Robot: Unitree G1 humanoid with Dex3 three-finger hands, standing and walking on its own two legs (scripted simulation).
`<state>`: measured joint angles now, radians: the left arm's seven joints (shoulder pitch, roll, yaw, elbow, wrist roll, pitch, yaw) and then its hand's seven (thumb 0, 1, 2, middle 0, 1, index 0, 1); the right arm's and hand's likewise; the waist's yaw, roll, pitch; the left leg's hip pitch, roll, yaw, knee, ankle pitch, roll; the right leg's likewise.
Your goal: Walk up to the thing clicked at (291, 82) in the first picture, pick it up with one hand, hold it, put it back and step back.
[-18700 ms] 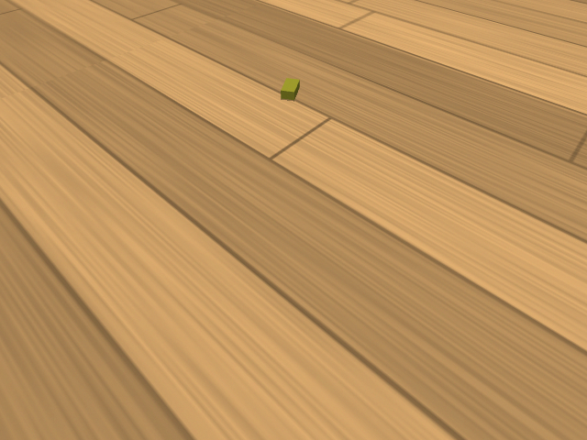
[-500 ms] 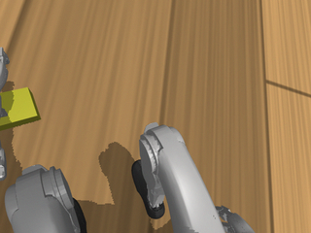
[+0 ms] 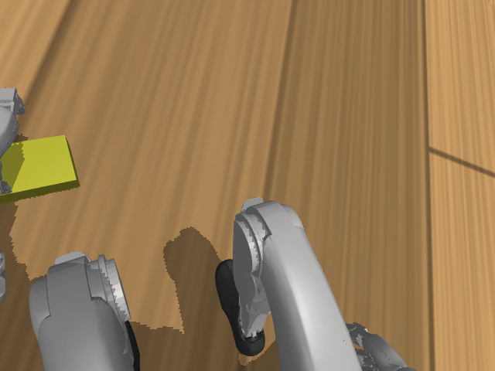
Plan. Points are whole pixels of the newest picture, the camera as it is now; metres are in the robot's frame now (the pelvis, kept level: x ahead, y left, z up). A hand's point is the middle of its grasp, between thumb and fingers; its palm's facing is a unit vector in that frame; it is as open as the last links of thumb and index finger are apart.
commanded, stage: rest palm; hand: left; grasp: from above
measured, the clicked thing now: (22, 170) +0.49 +0.24 -0.29
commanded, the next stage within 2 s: close in 1.30 s
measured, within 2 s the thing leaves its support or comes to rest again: neither
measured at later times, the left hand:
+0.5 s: hand (14, 169) +0.48 +0.25 -0.25, palm faces -0.47 -0.07 -0.88, open 14.3 cm
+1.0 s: hand (16, 174) +0.48 +0.25 -0.26, palm faces -0.47 -0.10 -0.88, open 14.1 cm
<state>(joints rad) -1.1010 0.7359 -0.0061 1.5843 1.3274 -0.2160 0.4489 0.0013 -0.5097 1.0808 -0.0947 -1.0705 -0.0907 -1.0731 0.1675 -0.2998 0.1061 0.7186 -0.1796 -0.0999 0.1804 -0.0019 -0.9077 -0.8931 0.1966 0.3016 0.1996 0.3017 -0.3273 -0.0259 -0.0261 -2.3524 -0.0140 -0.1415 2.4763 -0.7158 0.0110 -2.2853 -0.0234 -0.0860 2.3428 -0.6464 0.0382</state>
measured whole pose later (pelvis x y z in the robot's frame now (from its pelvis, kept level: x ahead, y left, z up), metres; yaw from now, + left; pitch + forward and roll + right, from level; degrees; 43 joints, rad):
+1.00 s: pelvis +0.00 +0.00 -0.02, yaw -4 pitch +29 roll -13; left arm -1.13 0.95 0.08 1.79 1.33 -0.22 0.62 0.00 -0.51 1.00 -0.08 -0.99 -0.07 -1.00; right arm 0.15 -0.34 0.27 0.67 -0.27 -0.24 0.29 0.00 -0.91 -0.90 0.19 0.30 0.20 0.30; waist -0.43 -0.11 0.16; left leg -2.35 0.00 -0.22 2.56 -0.73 0.01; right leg -2.27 0.01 -0.15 2.37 -0.62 0.06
